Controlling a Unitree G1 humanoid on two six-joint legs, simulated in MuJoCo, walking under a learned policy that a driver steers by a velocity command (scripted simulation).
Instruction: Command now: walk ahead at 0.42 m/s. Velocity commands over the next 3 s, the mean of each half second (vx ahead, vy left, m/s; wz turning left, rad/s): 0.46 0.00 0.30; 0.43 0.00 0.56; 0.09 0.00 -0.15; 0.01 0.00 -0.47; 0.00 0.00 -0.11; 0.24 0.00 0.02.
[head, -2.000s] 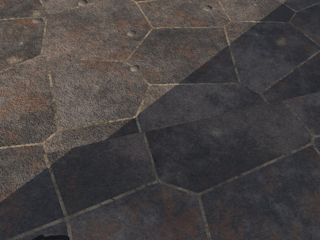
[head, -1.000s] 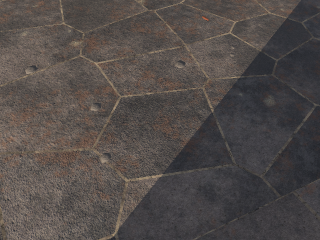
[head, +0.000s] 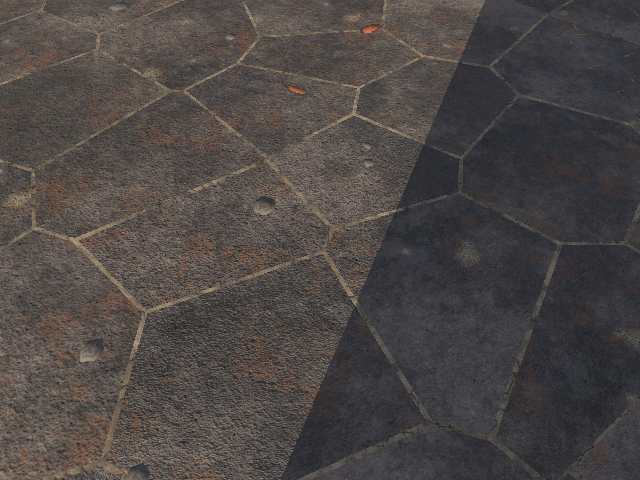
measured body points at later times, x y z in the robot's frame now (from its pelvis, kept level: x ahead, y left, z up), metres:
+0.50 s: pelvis +0.21 -0.02 -0.01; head +0.21 -0.03 +0.44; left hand +0.08 +0.16 -0.15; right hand +0.46 -0.19 -0.10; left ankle +0.38 +0.15 -0.70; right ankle +0.04 -0.11 -0.73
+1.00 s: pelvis +0.50 +0.05 -0.11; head +0.53 +0.06 +0.34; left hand +0.57 +0.37 -0.18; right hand +0.70 -0.16 -0.23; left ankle +0.41 +0.11 -0.84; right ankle +0.72 +0.01 -0.82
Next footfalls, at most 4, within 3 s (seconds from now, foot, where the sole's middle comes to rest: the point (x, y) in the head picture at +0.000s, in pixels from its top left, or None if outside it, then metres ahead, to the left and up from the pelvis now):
0.08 right None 0.08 -0.11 -0.76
0.66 left None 0.45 0.12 -0.87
1.02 right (313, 408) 0.75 0.04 -0.87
1.30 left None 0.56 0.20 -0.87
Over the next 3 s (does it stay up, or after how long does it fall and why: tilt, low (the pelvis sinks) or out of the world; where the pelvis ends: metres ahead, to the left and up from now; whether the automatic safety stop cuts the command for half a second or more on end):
stays up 0.77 0.06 -0.09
